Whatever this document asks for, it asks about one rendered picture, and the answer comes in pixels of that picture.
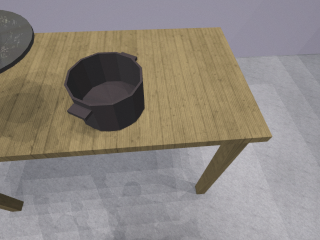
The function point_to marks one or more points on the lid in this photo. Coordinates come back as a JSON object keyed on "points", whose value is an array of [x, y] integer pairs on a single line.
{"points": [[16, 39]]}

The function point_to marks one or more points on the table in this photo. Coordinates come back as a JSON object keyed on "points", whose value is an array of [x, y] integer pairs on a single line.
{"points": [[195, 95]]}

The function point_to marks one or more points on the pot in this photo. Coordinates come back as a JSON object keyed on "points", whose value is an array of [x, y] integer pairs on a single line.
{"points": [[107, 90]]}

